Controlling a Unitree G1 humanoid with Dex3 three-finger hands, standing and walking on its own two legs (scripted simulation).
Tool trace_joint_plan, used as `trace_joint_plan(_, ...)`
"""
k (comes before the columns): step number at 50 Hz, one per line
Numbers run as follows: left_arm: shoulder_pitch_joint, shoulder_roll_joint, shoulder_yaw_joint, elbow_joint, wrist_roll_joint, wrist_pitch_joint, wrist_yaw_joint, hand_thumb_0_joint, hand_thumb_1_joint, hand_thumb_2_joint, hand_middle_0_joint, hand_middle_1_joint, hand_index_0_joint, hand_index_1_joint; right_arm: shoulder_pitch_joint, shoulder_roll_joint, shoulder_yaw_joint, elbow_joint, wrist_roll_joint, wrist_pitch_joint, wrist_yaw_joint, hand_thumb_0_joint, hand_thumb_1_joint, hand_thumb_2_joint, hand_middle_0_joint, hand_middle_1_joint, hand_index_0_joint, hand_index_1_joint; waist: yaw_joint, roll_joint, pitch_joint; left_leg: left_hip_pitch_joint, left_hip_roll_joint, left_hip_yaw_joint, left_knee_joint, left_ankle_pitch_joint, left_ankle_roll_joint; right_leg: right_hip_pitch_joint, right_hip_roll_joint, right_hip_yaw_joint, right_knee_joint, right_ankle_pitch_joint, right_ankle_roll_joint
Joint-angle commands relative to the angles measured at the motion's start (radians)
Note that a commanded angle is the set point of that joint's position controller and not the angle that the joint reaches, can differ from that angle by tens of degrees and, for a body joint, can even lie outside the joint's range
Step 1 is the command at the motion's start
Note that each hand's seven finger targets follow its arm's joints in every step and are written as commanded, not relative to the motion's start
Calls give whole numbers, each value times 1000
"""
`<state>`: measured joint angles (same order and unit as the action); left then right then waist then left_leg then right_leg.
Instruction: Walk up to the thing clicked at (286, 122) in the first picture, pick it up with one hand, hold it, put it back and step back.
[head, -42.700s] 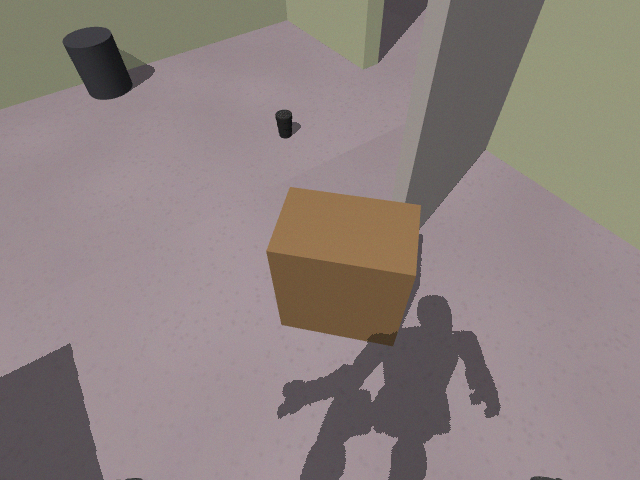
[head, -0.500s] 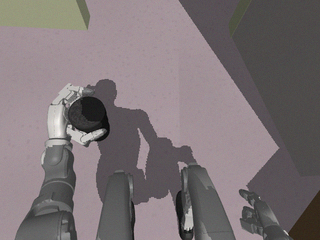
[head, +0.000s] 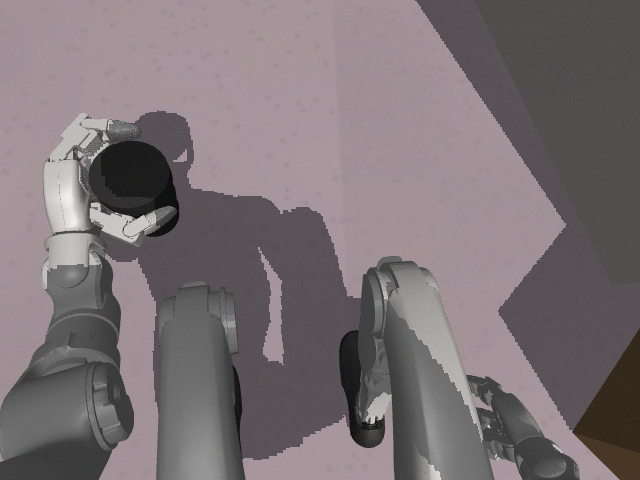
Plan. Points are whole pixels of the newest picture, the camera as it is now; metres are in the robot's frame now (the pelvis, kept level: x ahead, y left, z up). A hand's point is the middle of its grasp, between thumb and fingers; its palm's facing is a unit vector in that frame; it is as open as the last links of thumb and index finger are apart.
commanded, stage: crouch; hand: left
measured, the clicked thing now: (143, 196) +0.44 +0.18 -0.09
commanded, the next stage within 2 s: lower in 0.68 s
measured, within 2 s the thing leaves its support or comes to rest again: neither
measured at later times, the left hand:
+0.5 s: hand (150, 195) +0.47 +0.19 -0.14, palm faces +0.03 -1.00 -0.03, open 11.2 cm
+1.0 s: hand (159, 205) +0.47 +0.19 -0.20, palm faces +0.05 -1.00 -0.03, open 11.2 cm
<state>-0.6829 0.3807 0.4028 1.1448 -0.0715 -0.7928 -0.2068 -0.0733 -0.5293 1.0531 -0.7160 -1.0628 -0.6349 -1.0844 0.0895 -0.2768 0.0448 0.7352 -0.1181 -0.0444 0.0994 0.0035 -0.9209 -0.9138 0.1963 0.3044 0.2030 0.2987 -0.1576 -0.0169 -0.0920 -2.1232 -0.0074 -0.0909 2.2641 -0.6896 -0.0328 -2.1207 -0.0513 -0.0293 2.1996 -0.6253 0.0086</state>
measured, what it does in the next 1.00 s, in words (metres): lowers itself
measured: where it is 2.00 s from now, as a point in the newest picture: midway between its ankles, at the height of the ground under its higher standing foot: (295, 424)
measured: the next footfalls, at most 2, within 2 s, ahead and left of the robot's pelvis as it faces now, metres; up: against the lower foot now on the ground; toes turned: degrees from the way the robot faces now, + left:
none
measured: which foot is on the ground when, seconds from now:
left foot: down 0.00-1.00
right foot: down 0.00-1.00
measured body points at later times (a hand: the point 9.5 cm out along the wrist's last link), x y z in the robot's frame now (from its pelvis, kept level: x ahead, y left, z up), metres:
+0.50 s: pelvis +0.00 +0.01 -0.06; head +0.23 +0.07 +0.32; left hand +0.46 +0.24 -0.14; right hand +0.08 -0.28 -0.16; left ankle +0.09 +0.13 -0.34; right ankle +0.11 -0.13 -0.34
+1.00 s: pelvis -0.01 +0.01 -0.07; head +0.24 +0.10 +0.29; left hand +0.46 +0.24 -0.19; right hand +0.08 -0.27 -0.15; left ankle +0.09 +0.13 -0.34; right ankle +0.11 -0.13 -0.34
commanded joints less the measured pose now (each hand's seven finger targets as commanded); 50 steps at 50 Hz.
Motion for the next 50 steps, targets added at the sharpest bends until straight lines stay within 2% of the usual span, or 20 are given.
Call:
trace_joint_plan(1, -422, 206, 25, -215, -27, -102, 10, 0, 22, 1283, -1226, -1392, -1224, -1411, 121, -225, -55, -56, -9, -19, -12, 0, -915, -913, 199, 300, 199, 300, -24, 157, -675, 342, -20, 78, -228, 42, 48, 390, 39, -60, -200, 73, -32)
trace_joint_plan(2, -424, 233, 44, -209, -25, -101, 14, 0, 18, 1270, -1227, -1389, -1226, -1407, 125, -235, -54, -53, -10, -16, -13, 0, -916, -913, 199, 300, 199, 300, -22, 162, -671, 343, -20, 74, -221, 44, 47, 371, 39, -65, -188, 75, -33)
trace_joint_plan(4, -384, 218, 30, -166, -12, -95, 14, 0, 22, 1274, -1227, -1392, -1227, -1410, 121, -240, -47, -54, -16, -8, -7, 0, -915, -912, 199, 300, 199, 300, -25, 177, -637, 324, -19, 67, -211, 37, 44, 342, 40, -78, -165, 68, -34)
trace_joint_plan(9, -379, 291, 79, -189, -7, -103, 20, 0, 71, 1288, -1228, -1402, -1230, -1416, 122, -262, -27, -58, -28, 8, -2, 0, -911, -911, 199, 300, 199, 300, -20, 205, -647, 305, -17, 56, -174, 58, 40, 337, 45, -91, -121, 92, -35)
trace_joint_plan(10, -376, 277, 61, -179, -4, -103, 16, 0, 102, 1301, -1234, -1406, -1236, -1420, 121, -264, -21, -55, -29, 11, 0, 0, -912, -912, 199, 300, 199, 300, -34, 203, -637, 299, -16, 50, -165, 72, 39, 338, 44, -95, -110, 106, -34)
trace_joint_plan(12, -371, 292, 78, -186, -8, -107, 18, 0, 142, 1306, -1242, -1416, -1246, -1426, 116, -275, -14, -54, -33, 13, 2, 0, -912, -911, 199, 300, 199, 300, -42, 203, -625, 295, -14, 41, -147, 87, 39, 321, 45, -99, -95, 126, -34)
trace_joint_plan(13, -393, 296, 68, -202, -8, -111, 20, 0, 139, 1308, -1244, -1415, -1247, -1427, 119, -277, -6, -52, -36, 16, 4, 0, -913, -912, 199, 300, 200, 300, -52, 228, -624, 299, -12, 39, -138, 106, 37, 326, 46, -99, -85, 143, -35)
trace_joint_plan(18, -395, 301, 58, -212, -8, -122, 29, 0, 135, 1313, -1245, -1417, -1247, -1431, 106, -287, 7, -51, -51, 24, 8, 0, -912, -912, 199, 300, 199, 300, -68, 227, -585, 263, -8, 31, -103, 77, 40, 311, 53, -108, -77, 127, -31)
trace_joint_plan(22, -370, 304, 50, -216, -2, -126, 34, 0, 117, 1298, -1232, -1404, -1232, -1418, 112, -301, 21, -47, -64, 32, 13, 0, -917, -914, 199, 300, 199, 300, -73, 268, -620, 323, -3, 18, -86, 160, 29, 324, 54, -119, -49, 195, -33)
trace_joint_plan(24, -369, 304, 42, -199, 0, -125, 40, 0, 115, 1300, -1235, -1408, -1236, -1421, 104, -305, 30, -45, -68, 39, 16, 0, -919, -914, 199, 300, 199, 300, -85, 257, -573, 284, -2, 11, -80, 139, 31, 315, 56, -128, -47, 178, -31)
trace_joint_plan(25, -358, 324, 62, -196, 0, -128, 43, 0, 89, 1296, -1239, -1409, -1239, -1424, 96, -310, 33, -48, -70, 40, 17, 0, -918, -914, 199, 300, 199, 300, -74, 253, -571, 287, -2, 8, -81, 129, 30, 306, 58, -130, -45, 169, -33)
trace_joint_plan(26, -364, 318, 38, -204, 3, -132, 44, 0, 84, 1297, -1239, -1413, -1240, -1427, 92, -310, 40, -48, -74, 43, 18, 0, -919, -913, 199, 300, 199, 300, -85, 271, -572, 291, -1, 6, -78, 133, 29, 314, 59, -133, -41, 175, -32)
trace_joint_plan(28, -365, 324, 45, -199, 1, -136, 47, 0, 108, 1291, -1249, -1411, -1251, -1423, 80, -317, 43, -52, -76, 46, 19, 0, -917, -913, 199, 300, 199, 300, -85, 275, -547, 285, 1, -1, -78, 111, 28, 287, 59, -141, -33, 155, -33)
trace_joint_plan(36, -358, 337, 41, -176, 10, -155, 76, 0, 102, 1296, -1258, -1414, -1261, -1427, 65, -335, 76, -58, -96, 56, 28, 0, -918, -913, 199, 300, 199, 300, -113, 293, -524, 308, 6, -26, -60, 142, 22, 291, 62, -161, -18, 187, -33)
trace_joint_plan(37, -358, 351, 50, -179, 9, -158, 82, 0, 92, 1282, -1256, -1402, -1256, -1417, 64, -340, 78, -61, -99, 59, 28, 0, -921, -913, 199, 300, 199, 300, -106, 301, -519, 310, 6, -26, -58, 146, 21, 293, 63, -162, -14, 189, -34)
trace_joint_plan(38, -363, 335, 27, -185, 10, -163, 83, 0, 109, 1287, -1244, -1396, -1243, -1411, 58, -342, 82, -63, -101, 61, 30, 0, -921, -914, 199, 300, 199, 300, -118, 308, -511, 315, 8, -32, -59, 147, 19, 287, 63, -167, -9, 190, -34)
trace_joint_plan(42, -352, 348, 35, -119, 15, -169, 103, 0, 11, 1260, -1258, -1434, -1265, -1441, 34, -344, 102, -69, -110, 61, 35, 0, -927, -913, 199, 300, 199, 300, -135, 280, -452, 254, 7, -35, -40, 95, 27, 288, 67, -172, -17, 157, -29)
trace_joint_plan(43, -347, 329, 22, -82, 15, -172, 109, 0, -1, 1251, -1256, -1427, -1263, -1435, 37, -349, 109, -72, -112, 63, 37, 0, -929, -913, 199, 300, 199, 300, -154, 254, -432, 239, 7, -40, -33, 83, 30, 289, 67, -177, -22, 152, -26)
trace_joint_plan(48, -356, 380, 42, -57, 5, -222, 129, 0, 50, 1237, -1262, -1415, -1270, -1420, 11, -367, 147, -85, -133, 61, 43, 0, -928, -912, 199, 300, 199, 300, -160, 257, -438, 265, 10, -58, -15, 114, 24, 325, 74, -192, -9, 178, -22)
trace_joint_plan(50, -369, 388, 32, -37, 5, -240, 128, 0, 62, 1242, -1250, -1406, -1257, -1413, -13, -368, 161, -89, -140, 56, 45, 0, -925, -912, 199, 300, 199, 300, -171, 264, -419, 253, 11, -57, -1, 97, 27, 325, 79, -192, -10, 169, -21)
